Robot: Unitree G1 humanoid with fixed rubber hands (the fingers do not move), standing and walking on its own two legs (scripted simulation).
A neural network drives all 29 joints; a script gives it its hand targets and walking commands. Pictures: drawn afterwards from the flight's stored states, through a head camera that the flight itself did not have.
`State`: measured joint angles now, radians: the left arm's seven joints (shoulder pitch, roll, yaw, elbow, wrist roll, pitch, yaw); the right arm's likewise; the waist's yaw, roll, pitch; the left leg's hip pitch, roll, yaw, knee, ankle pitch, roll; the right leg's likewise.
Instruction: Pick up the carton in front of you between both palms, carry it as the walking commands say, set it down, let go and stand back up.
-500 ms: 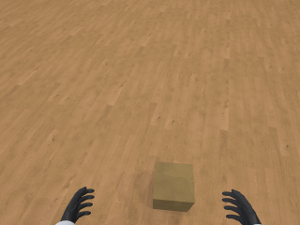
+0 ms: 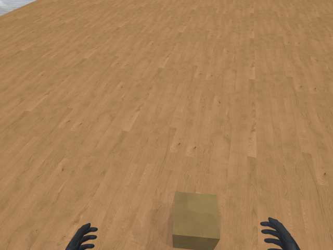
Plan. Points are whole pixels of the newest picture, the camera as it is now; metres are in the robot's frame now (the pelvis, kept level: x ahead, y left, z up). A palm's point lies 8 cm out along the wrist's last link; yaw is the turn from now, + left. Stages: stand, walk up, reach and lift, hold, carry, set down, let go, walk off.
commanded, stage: stand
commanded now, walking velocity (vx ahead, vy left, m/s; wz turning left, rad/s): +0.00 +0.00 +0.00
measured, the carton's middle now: (194, 222) +0.40 -0.10 -0.64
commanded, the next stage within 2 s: none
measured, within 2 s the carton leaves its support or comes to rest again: neither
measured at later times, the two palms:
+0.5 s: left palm out of the picture +0.13 +0.27 -0.09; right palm out of the picture +0.13 -0.30 -0.10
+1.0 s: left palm out of the picture +0.10 +0.28 -0.09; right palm out of the picture +0.10 -0.31 -0.10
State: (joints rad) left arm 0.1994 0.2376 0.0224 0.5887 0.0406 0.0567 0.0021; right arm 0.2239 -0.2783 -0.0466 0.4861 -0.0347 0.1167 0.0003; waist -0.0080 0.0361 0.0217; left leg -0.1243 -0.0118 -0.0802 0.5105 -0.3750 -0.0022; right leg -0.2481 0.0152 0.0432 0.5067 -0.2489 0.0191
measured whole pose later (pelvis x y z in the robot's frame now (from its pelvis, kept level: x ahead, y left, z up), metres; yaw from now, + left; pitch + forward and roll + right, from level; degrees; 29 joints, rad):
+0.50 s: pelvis +0.01 -0.02 +0.00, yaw +1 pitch +0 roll +0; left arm 0.14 0.31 0.04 0.85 0.03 0.01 0.02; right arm 0.23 -0.35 -0.03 0.72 -0.03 0.01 -0.03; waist 0.00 0.04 0.02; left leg -0.11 0.00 -0.10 0.49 -0.38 -0.03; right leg -0.24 0.02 0.01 0.53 -0.28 -0.01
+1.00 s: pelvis +0.00 -0.02 +0.00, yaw +1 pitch -2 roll +0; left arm 0.12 0.34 0.04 0.96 0.02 0.00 0.01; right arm 0.23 -0.38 -0.01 0.83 -0.03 -0.01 -0.03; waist 0.01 0.03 0.02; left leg -0.07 0.01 -0.09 0.43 -0.32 -0.03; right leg -0.21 0.02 0.02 0.47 -0.23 -0.01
